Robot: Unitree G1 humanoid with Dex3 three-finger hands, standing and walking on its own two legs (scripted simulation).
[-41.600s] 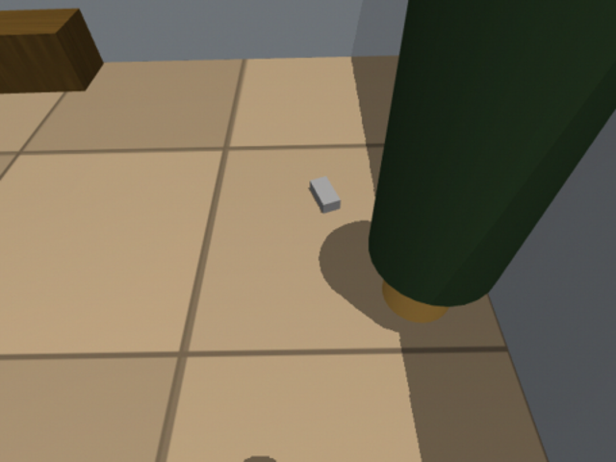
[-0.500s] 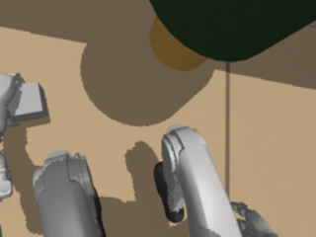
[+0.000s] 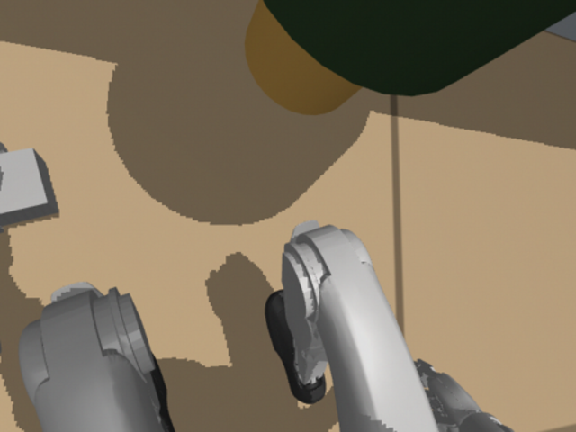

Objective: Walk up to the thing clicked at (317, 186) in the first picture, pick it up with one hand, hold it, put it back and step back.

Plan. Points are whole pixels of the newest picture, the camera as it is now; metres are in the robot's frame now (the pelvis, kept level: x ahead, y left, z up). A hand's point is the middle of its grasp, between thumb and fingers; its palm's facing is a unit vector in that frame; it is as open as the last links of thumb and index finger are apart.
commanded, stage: rest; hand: left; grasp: from above
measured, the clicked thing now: out of the picture +0.44 +0.32 -0.26
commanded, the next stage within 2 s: open in 0.48 s
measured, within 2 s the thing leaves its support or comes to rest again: rests again in 0.24 s
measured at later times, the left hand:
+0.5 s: hand out of the picture +0.44 +0.31 -0.24, palm faces -0.47 -0.11 -0.88, open 10.8 cm
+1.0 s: hand out of the picture +0.44 +0.31 -0.24, palm faces -0.45 -0.10 -0.88, open 12.5 cm
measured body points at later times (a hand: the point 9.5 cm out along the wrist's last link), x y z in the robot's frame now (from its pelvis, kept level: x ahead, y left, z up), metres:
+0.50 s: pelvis +0.00 +0.00 -0.01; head +0.27 +0.11 +0.33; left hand +0.46 +0.32 -0.19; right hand +0.05 -0.27 -0.08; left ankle +0.06 +0.13 -0.27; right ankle +0.09 -0.12 -0.27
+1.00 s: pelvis -0.01 +0.00 -0.01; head +0.26 +0.12 +0.33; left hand +0.46 +0.32 -0.19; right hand +0.04 -0.26 -0.07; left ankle +0.06 +0.13 -0.27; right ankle +0.09 -0.12 -0.27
